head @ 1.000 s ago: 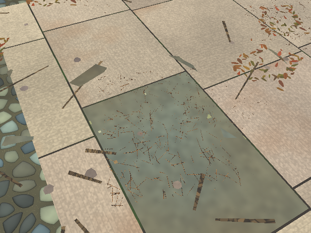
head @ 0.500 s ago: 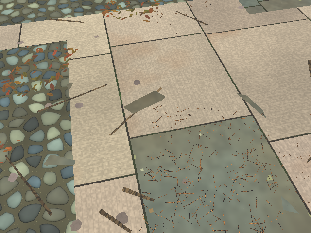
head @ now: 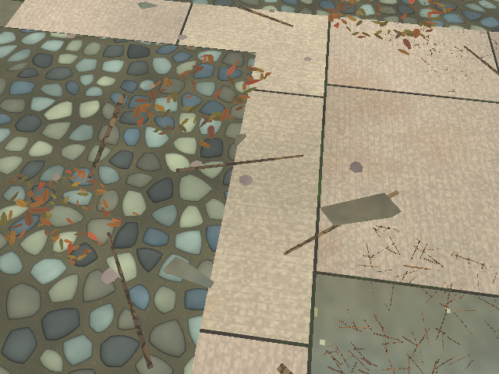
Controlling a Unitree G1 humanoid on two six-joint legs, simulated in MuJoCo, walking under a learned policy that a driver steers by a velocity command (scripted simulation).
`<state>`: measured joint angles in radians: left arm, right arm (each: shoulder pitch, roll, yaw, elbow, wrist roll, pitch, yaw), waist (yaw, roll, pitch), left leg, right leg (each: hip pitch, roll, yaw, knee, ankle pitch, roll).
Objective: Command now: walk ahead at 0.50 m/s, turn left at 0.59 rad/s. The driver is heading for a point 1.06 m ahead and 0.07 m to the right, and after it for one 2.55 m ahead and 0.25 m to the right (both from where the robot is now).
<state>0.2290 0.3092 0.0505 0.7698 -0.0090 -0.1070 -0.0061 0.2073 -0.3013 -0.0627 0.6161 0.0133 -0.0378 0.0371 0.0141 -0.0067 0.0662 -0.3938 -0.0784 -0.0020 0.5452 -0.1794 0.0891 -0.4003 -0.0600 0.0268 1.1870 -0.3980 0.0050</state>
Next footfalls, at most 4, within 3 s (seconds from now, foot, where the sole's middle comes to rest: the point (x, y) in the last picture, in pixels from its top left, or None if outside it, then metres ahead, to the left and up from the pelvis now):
0.36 right None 0.40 -0.12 -0.77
0.84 left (209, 302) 0.62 0.14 -0.77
1.20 right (294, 313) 0.59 -0.09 -0.77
1.62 left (187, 244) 0.80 0.22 -0.77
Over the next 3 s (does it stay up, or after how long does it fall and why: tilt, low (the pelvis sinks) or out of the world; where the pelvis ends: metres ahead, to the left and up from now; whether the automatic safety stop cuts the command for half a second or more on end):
stays up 1.13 0.07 0.01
